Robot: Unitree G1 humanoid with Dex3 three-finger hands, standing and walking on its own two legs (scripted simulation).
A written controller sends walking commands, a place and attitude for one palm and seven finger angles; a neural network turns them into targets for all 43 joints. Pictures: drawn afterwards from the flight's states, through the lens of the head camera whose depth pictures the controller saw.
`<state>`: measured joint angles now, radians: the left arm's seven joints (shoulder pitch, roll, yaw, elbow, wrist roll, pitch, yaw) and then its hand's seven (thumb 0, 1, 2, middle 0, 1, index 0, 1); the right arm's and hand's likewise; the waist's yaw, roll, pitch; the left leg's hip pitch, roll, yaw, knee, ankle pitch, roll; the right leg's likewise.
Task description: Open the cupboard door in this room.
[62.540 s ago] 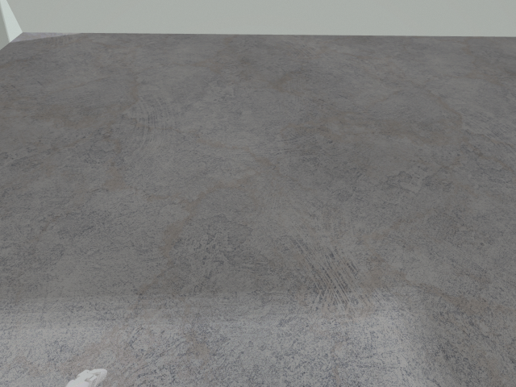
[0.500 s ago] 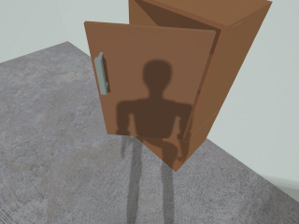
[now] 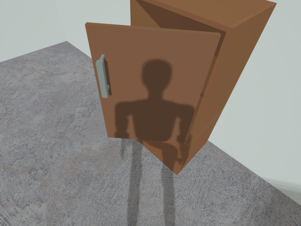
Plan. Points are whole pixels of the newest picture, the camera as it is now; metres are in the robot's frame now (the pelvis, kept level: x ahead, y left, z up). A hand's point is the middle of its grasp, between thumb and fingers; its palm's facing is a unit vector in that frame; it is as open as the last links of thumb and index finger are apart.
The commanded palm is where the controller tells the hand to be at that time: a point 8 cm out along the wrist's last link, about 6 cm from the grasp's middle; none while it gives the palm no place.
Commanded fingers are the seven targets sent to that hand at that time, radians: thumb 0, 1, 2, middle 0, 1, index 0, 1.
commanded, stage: come to a stop and stand still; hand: left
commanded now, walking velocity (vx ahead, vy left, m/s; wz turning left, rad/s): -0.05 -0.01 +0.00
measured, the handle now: (104, 76) +0.58 +0.21 +0.07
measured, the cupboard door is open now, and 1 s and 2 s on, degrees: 41 41 41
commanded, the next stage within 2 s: look again from close up in 0.88 s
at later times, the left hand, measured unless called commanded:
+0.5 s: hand out of the picture +0.05 +0.17 -0.17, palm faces -0.02 -0.97 -0.23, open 7.3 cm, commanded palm none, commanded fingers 0.00 0.90 0.90 -0.20 -0.30 -0.20 -0.30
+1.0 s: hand out of the picture +0.06 +0.15 -0.17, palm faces -0.02 -0.98 -0.21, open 7.3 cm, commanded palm none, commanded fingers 0.00 0.90 0.90 -0.20 -0.30 -0.20 -0.30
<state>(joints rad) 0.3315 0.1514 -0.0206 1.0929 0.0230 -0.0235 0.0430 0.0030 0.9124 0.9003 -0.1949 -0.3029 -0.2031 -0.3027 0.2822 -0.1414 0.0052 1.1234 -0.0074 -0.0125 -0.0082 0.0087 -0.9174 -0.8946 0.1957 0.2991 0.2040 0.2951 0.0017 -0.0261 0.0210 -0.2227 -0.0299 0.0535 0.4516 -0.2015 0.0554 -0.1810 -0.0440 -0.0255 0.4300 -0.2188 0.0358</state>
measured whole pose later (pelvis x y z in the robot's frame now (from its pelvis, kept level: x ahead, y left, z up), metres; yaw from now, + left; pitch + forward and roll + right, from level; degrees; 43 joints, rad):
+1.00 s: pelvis +0.04 -0.03 +0.00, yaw -1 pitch -1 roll +0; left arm 0.25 0.18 -0.02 1.10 0.01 -0.02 0.03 0.00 0.91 0.90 -0.20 -0.30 -0.20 -0.30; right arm 0.22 -0.17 0.01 1.13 -0.01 -0.02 -0.02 0.01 -0.91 -0.89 0.20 0.30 0.20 0.30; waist 0.00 -0.01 0.04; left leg -0.15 0.00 0.06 0.42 -0.26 0.01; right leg -0.14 -0.02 -0.02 0.45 -0.29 0.00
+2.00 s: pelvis -0.01 -0.04 -0.06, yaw +1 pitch +9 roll +0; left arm 0.35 0.20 0.16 0.24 -0.25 -0.48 -0.35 0.00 0.64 0.78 -0.22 -0.48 -0.23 -0.48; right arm 0.16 -0.27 -0.04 0.53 0.03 -0.23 0.00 0.01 -0.91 -0.89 0.20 0.30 0.21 0.30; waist 0.00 -0.05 -0.10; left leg -0.70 0.01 0.03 0.98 -0.43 0.01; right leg -0.67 -0.02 -0.05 1.00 -0.48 -0.02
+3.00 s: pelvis +0.01 -0.01 -0.03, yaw +2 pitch +4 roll -2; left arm 0.02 0.40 0.36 0.27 -0.33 -0.11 -0.45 -0.01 -0.46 0.32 -0.29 -1.18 -0.30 -1.18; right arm 0.24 -0.26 0.07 0.57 0.06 -0.24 -0.10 0.01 -0.90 -0.89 0.20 0.30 0.21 0.30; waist 0.02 0.03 -0.06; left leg -0.49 0.00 0.00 0.78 -0.37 0.03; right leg -0.41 -0.02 -0.07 0.71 -0.38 0.01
